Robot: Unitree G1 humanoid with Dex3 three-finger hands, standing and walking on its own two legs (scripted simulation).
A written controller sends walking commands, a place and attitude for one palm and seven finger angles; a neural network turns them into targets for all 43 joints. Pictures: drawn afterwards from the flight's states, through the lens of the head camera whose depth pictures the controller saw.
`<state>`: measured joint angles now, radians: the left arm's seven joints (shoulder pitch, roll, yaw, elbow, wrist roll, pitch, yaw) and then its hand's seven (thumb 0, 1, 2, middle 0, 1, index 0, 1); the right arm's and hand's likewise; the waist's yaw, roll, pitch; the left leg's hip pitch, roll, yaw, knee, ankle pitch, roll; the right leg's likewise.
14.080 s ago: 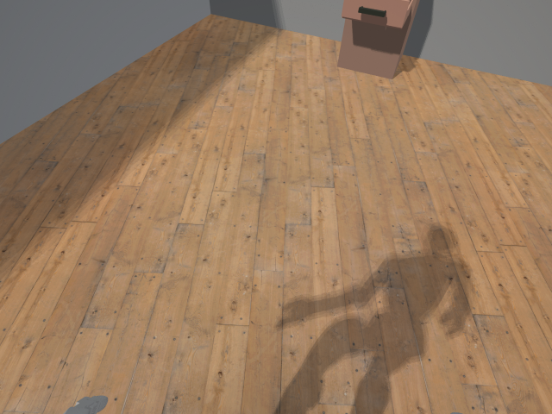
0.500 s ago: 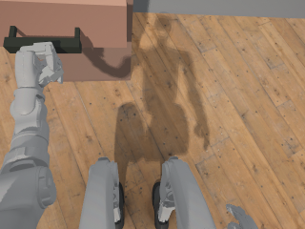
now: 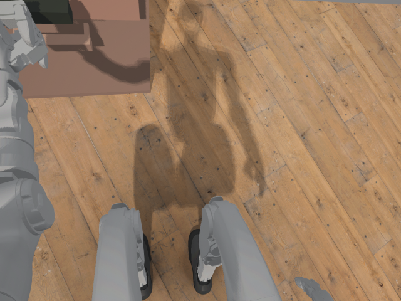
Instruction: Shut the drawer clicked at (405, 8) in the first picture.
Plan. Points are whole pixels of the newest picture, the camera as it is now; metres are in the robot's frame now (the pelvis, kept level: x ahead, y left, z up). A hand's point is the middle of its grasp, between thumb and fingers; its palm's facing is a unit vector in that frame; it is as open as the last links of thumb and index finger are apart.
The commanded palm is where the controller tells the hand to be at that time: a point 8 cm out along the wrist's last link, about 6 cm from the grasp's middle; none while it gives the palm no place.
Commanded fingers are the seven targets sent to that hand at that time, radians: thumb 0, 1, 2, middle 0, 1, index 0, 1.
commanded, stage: push the drawer shut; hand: left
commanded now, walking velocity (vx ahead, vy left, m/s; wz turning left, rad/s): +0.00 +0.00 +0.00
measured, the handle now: out of the picture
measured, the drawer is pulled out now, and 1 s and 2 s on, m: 0.06 0.00 0.00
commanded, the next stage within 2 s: pull the fist back off the drawer in 0.74 s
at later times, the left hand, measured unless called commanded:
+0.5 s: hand (39, 10) +0.61 +0.25 +0.01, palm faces +0.13 -0.99 -0.05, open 3.2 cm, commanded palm +0.62 +0.23 +0.02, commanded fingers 0.00 0.90 0.90 -1.40 -1.60 -1.40 -1.60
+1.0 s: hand (29, 7) +0.61 +0.27 +0.01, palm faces +0.12 -0.99 -0.07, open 3.0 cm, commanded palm +0.63 +0.22 +0.02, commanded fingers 0.00 0.90 0.90 -1.40 -1.60 -1.40 -1.60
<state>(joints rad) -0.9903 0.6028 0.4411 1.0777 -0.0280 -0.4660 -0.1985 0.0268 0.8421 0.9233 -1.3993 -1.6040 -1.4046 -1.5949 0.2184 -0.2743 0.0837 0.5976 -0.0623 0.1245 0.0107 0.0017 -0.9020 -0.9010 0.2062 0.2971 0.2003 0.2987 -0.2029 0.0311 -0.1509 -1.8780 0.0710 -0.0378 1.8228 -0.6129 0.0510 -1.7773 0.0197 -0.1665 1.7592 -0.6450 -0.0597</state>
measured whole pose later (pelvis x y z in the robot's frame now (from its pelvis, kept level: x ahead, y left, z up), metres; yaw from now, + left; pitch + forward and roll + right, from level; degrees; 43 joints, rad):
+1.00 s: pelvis -0.03 +0.01 -0.03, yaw -3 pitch +39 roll -12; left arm -1.42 0.94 0.38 1.25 0.12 -0.29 -0.22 -0.01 0.63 0.93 -1.40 -1.60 -1.40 -1.59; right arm 0.29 -0.27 0.18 0.58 -0.08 0.10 0.02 0.00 -0.90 -0.90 0.21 0.30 0.20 0.30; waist -0.36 0.01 -0.07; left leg -2.04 0.07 -0.07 1.89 -0.55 0.07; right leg -1.91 0.01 -0.20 1.79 -0.58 -0.05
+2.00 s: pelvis +0.04 +0.00 +0.12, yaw +3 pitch +31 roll -5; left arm -0.40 0.38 0.34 0.40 -0.20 -0.26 -0.16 0.02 0.90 0.90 -1.40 -1.60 -1.40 -1.59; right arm 0.19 -0.23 0.05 0.56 0.04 0.05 0.01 0.00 -0.90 -0.90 0.21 0.30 0.20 0.30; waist -0.08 0.04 -0.14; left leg -1.39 0.05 -0.01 1.39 -0.55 0.04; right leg -1.30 0.03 -0.12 1.33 -0.57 -0.04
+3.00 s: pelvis +0.09 +0.00 +0.27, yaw +7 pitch -3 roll +0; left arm 0.54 0.33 0.31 -0.48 -0.09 -0.08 0.10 0.01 0.90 0.90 -1.40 -1.60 -1.41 -1.59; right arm 0.18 -0.23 0.03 0.57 0.02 -0.08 -0.06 0.01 -0.90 -0.90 0.20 0.30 0.20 0.30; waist 0.07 0.09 0.00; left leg -0.16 -0.01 0.02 0.48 -0.27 0.02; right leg -0.09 0.02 -0.08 0.44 -0.30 -0.03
